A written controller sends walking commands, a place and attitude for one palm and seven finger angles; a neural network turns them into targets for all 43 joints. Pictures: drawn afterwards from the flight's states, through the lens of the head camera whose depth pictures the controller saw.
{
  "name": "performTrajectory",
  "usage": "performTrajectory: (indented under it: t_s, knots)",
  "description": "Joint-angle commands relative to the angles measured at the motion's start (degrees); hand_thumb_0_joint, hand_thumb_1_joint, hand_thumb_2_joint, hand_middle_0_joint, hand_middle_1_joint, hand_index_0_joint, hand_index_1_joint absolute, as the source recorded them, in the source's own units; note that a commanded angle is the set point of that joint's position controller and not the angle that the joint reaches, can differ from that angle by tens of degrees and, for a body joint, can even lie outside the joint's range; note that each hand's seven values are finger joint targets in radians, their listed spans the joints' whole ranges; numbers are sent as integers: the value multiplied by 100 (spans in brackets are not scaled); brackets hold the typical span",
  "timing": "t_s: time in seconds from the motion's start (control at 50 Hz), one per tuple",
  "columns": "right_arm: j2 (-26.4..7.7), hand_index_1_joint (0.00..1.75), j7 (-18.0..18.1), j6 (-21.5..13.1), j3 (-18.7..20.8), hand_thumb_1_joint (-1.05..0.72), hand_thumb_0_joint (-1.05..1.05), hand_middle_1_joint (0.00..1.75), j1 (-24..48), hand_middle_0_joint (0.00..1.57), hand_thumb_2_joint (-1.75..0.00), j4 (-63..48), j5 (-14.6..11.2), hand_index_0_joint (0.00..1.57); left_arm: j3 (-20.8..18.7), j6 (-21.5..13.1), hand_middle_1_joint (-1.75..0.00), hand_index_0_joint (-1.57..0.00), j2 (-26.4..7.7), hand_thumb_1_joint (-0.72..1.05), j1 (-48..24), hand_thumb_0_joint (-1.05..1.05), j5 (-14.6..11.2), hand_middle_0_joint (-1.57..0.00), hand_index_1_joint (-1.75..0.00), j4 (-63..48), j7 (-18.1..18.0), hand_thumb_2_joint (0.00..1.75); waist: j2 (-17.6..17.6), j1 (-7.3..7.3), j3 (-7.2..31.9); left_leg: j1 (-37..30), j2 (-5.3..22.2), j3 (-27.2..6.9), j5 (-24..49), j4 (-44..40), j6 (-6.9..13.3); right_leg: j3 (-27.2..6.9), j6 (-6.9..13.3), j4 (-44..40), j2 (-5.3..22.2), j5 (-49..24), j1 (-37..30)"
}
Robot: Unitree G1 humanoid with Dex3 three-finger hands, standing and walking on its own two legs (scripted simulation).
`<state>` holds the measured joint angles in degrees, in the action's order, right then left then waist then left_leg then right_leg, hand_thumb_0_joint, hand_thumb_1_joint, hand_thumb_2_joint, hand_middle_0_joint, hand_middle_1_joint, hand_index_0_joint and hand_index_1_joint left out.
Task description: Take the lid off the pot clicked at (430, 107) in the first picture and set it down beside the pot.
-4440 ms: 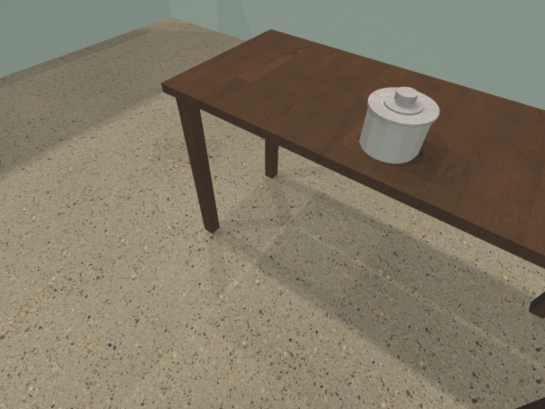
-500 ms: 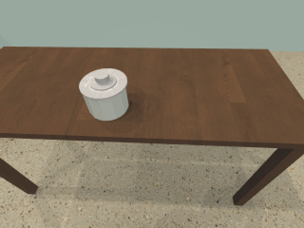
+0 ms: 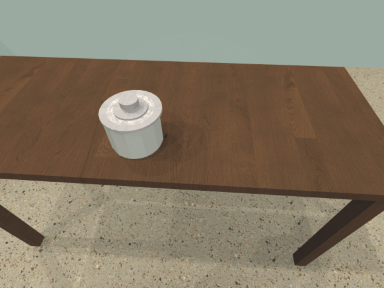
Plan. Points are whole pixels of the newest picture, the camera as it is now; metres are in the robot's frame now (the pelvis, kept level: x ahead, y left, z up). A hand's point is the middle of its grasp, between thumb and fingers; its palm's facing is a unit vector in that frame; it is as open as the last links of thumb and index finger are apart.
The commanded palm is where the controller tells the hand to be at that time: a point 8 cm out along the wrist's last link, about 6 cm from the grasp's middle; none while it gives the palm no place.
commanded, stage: come to a stop and stand still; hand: left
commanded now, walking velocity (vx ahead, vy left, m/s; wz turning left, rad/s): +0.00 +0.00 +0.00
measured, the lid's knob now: (128, 101) +0.50 +0.19 +0.11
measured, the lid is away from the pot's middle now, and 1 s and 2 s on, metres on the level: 0.00 0.00 0.00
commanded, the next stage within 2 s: look again from close up in 0.04 s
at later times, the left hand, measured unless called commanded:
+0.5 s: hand out of the picture -0.01 +0.17 -0.17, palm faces +0.04 -0.98 -0.17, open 7.4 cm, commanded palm none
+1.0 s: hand out of the picture +0.03 +0.21 -0.14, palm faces +0.11 -0.96 -0.27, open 7.1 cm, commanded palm +0.09 +0.25 -0.05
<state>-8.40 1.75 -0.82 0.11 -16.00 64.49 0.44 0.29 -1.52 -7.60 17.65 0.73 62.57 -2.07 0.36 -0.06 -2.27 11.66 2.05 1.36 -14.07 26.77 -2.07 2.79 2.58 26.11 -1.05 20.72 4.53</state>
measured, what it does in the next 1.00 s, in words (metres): stands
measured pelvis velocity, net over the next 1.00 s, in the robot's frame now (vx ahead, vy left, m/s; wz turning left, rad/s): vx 0.00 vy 0.02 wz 0.00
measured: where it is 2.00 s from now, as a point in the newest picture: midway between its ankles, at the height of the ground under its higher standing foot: outside the picture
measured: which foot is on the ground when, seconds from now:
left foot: down 0.00-1.00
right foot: down 0.00-1.00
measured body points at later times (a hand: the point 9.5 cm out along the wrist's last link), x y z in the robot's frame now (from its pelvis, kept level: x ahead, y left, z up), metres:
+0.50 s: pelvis +0.01 +0.01 +0.00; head +0.03 +0.01 +0.45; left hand -0.01 +0.22 -0.16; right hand +0.00 -0.20 -0.16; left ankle +0.00 +0.14 -0.74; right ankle -0.07 -0.08 -0.74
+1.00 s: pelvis +0.00 +0.02 +0.00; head +0.01 +0.02 +0.45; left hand +0.03 +0.26 -0.12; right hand +0.02 -0.21 -0.15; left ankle +0.00 +0.14 -0.74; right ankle -0.07 -0.08 -0.74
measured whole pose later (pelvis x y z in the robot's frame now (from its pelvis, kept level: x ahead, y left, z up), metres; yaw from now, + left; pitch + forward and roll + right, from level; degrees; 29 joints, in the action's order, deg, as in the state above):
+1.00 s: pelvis +0.00 +0.02 +0.00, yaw +0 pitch -1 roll +0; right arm -10.5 2.9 -8.5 -0.5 -19.2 58.5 -2.9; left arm 2.8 2.2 -10.6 27.4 -1.9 34.4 -6.4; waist 0.7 -2.1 -2.3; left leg 12.6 0.7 1.7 -14.4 27.7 -0.2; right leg 2.5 0.6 25.8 0.4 20.0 4.9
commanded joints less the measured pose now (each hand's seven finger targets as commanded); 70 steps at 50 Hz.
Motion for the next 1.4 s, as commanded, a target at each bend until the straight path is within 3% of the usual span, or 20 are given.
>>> performTrajectory:
  t_s: [0.0, 0.14, 0.32, 0.44, 0.52, 0.86, 0.88, 0.9, 0.92, 0.94, 0.96, 1.02, 1.04, 1.06, 1.1, 1.14, 1.18, 1.26, 1.32, 1.38]
  knots:
    - [-420, 30, 30, -68, 31, -90, 0, 30, -390, 20, -90, -117, -21, 20, -123, -38, -30, -20, -608, 90, 566, 0, -18, -20, -30, -131, -58, 90, -149, -12, -230, -241, 369, -274, 1473, -185, 307, -476, -7, -514, 771, -2319, 481]
    - [-399, 30, 35, -76, 34, -90, 0, 30, -429, 20, -90, -97, -27, 20, -134, -45, -30, -20, -659, 90, 586, 0, -33, -20, -30, -153, -61, 90, -213, -27, -106, -305, 375, -276, 1642, -164, 319, -427, -13, -502, 775, -2605, 306]
    - [-412, 30, 42, -74, 34, -90, 0, 30, -437, 20, -90, -44, -30, 20, -110, -30, -30, -20, -582, 90, 633, 0, -26, -20, -30, -123, -64, 90, 7, -10, -192, -389, 383, -314, 1669, -217, 338, -428, -4, -541, 788, -2237, 441]
    - [-389, 30, 44, -86, 33, -90, 0, 30, -438, 20, -90, -44, -39, 20, -115, -29, -30, -20, -594, 90, 685, 0, -28, -20, -30, -105, -60, 90, -212, -28, -183, -367, 389, -363, 1677, -231, 375, -393, -20, -594, 771, -2180, 368]
    - [-411, 30, 44, -83, 36, -90, 0, 30, -438, 20, -90, -34, -34, 20, -100, -18, -30, -20, -529, 90, 690, 0, -22, -20, -30, -89, -64, 90, -2, -13, -247, -389, 380, -382, 1632, -283, 377, -414, -11, -598, 784, -1948, 472]
    - [-427, 30, 40, -90, 33, -90, 0, 30, -444, 20, -90, -32, -40, 20, -95, -6, -30, -20, -535, 90, 768, 0, -25, -20, -30, -81, -63, 90, -99, -33, -263, -284, 360, -434, 1543, -281, 411, -372, -19, -638, 810, -1792, 427]
    - [-570, 30, -12, -156, 54, -90, 0, 30, 413, 20, -90, -514, -37, 20, -118, -215, -30, -20, -696, 90, 1035, 0, 108, -20, -30, 42, -252, 90, -383, -250, -267, 133, 234, -101, 1839, 1181, 240, -948, -323, -700, 1053, -5144, 698]
    - [-1340, 30, 19, -1108, 67, -90, 0, 30, 233, 20, -90, -2242, -411, 20, 364, -1100, -35, -24, -1320, 90, -2826, 0, -744, -24, -35, -7176, -186, 90, 562, 41, 2063, -1013, -197, -233, 2186, -57, 316, -407, -155, 13, 655, -4362, -135]
    - [-1085, 30, 249, -1484, 3, -90, 0, 30, 516, 20, -90, -1956, -422, 20, 81, -643, -40, -29, -1214, 90, -823, 0, -367, -29, -40, -6083, -420, 90, 1837, -86, 2340, -1694, -32, -169, 2807, -187, 351, -306, -16, 183, 393, -3058, 274]
    - [-1158, 30, 253, -1535, 48, -90, 0, 30, 732, 20, -90, -1621, -473, 20, 89, -238, -44, -33, -1178, 90, -691, 0, -445, -33, -44, -5911, -636, 90, 1517, -102, 1829, -1255, -18, -246, 2383, -74, 188, -21, -58, -97, 339, -2235, 545]
    - [-1029, 30, 257, -1568, 109, -90, 0, 30, 573, 20, -90, -1695, -548, 20, 243, 127, -49, -38, -587, 90, 360, 0, -438, -38, -49, -5527, -670, 90, 991, -5, 1560, -1204, -30, -273, 2434, -230, 267, 83, -67, -176, 301, -2446, 408]
    - [-1081, 30, 110, -1673, 38, -90, 0, 30, 711, 20, -90, -2103, -290, 20, 912, 265, -64, -51, 302, 90, 889, 0, -149, -51, -64, -4817, -461, 90, -471, 65, 235, -810, -149, -299, 2100, -285, 465, 359, -229, -357, 177, -2278, 950]
    - [-1098, 30, 17, -1593, 135, -90, 0, 30, 772, 20, -90, -2270, -273, 20, 927, 316, -68, -55, 509, 90, 1544, 0, -75, -55, -68, -4126, -380, 90, -879, -51, 119, -523, -126, -320, 1996, -290, 481, 394, -222, -358, 166, -2160, 1017]
    - [-1152, 30, -46, -1451, 233, -90, 0, 30, 695, 20, -90, -2438, -213, 20, 799, 343, -73, -60, 430, 90, 1731, 0, 5, -60, -73, -3783, -311, 90, -1309, -64, -99, -256, -119, -288, 1770, -257, 457, 407, -240, -340, 126, -2010, 1180]
    - [-1152, 30, -96, -1208, 372, -90, 0, 30, 1036, 20, -90, -2828, -166, 20, -85, 176, -83, -68, -380, 90, 2366, 0, 11, -68, -83, -4338, -177, 90, -1511, -323, -265, 16, -140, -142, 1247, -356, 373, 292, -255, -489, 163, -1536, 1170]
    - [-1098, 30, -48, -1098, 379, -90, 0, 30, 1266, 20, -90, -3278, -184, 20, -1149, -111, -92, -77, -1404, 90, 2621, 0, -121, -77, -92, -5414, -189, 90, -994, -534, 65, -87, -169, -39, 1088, -444, 295, 205, -213, -560, 239, -1263, 806]
    - [-1007, 30, 34, -1049, 251, -90, 0, 30, 1348, 20, -90, -3757, -197, 20, -1140, -352, -102, -86, -1531, 90, 1619, 0, -217, -86, -102, -6641, -164, 90, -412, -375, 137, -222, -236, 40, 762, -490, 297, 47, -232, -652, 270, -979, 848]
    - [-930, 30, 188, -913, 161, -90, 0, 30, 1269, 20, -90, -3965, -163, 20, -551, -499, -121, -104, -934, 90, 689, 0, -238, -104, -121, -6977, -136, 90, 425, -23, -353, -420, -257, 126, 62, -453, 318, -52, -254, -1079, 233, -402, 1396]
    - [-939, 30, 251, -913, 134, -90, 0, 30, 1109, 20, -90, -4081, -117, 20, -615, -560, -136, -117, -1006, 90, 1002, 0, -272, -117, -136, -7364, -141, 90, 574, -105, 142, -756, -236, 59, 166, -492, 343, -39, -204, -1039, 195, -498, 1073]
    - [-935, 30, 304, -929, 113, -90, 0, 30, 1118, 20, -90, -4193, -77, 20, -731, -566, -150, -130, -1139, 90, 1187, 0, -297, -130, -150, -7883, -164, 90, 335, -137, 519, -886, -217, 12, 339, -495, 372, -2, -214, -1003, 173, -657, 816]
